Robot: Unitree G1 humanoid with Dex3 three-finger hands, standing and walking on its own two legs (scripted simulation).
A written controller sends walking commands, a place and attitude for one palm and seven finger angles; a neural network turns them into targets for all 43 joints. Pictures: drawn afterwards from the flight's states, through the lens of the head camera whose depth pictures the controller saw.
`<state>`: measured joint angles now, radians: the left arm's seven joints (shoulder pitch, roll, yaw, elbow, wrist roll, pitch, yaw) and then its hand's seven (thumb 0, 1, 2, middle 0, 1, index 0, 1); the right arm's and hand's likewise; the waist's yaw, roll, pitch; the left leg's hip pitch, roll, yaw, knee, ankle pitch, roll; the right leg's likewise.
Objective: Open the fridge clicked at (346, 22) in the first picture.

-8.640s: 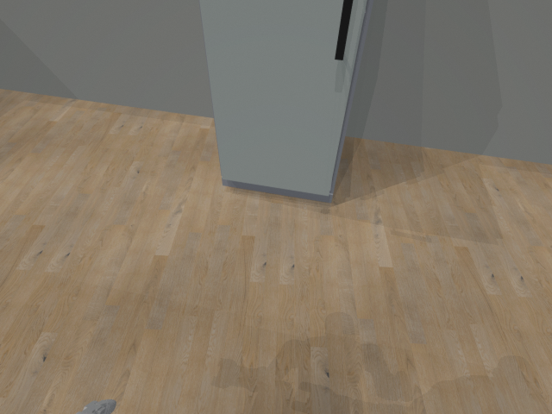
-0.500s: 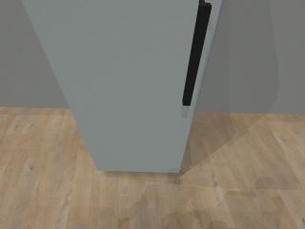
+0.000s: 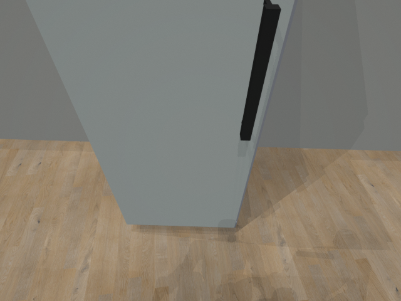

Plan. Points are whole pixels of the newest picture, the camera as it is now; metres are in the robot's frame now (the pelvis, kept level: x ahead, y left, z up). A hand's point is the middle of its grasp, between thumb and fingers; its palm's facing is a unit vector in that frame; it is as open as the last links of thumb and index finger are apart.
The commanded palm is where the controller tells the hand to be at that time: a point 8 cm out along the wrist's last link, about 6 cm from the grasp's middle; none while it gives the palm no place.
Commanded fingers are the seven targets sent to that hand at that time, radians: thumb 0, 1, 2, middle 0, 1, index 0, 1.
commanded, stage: look again from close up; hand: right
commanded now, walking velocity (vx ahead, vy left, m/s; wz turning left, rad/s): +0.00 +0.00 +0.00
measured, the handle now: (254, 80) +0.57 -0.09 +0.17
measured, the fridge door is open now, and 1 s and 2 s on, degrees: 0 0 0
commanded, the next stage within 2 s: shuffle to correct the standing spot in 1.86 s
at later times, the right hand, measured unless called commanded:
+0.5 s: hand out of the picture +0.02 -0.18 -0.17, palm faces -0.01 +0.97 -0.23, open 7.4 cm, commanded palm none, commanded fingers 0.00 -0.90 -0.90 0.20 0.30 0.20 0.30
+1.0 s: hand out of the picture +0.03 -0.19 -0.17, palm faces -0.01 +0.97 -0.24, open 7.4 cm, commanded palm none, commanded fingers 0.00 -0.90 -0.90 0.20 0.30 0.20 0.30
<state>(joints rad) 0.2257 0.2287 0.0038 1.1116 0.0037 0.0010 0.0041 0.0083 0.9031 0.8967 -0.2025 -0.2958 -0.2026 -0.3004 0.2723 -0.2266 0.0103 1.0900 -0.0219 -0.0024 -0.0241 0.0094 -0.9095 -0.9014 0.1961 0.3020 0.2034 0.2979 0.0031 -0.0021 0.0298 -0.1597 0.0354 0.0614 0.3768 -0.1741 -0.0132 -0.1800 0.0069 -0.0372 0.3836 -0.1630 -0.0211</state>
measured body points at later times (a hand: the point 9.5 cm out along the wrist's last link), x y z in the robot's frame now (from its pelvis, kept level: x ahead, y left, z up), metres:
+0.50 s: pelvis +0.01 +0.01 +0.00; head +0.00 +0.00 +0.45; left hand +0.03 +0.25 -0.15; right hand +0.02 -0.24 -0.16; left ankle +0.02 +0.13 -0.74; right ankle +0.03 -0.10 -0.74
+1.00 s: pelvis +0.01 +0.01 +0.00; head +0.01 +0.00 +0.45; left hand +0.03 +0.26 -0.15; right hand +0.03 -0.24 -0.15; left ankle +0.02 +0.13 -0.74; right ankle +0.03 -0.10 -0.74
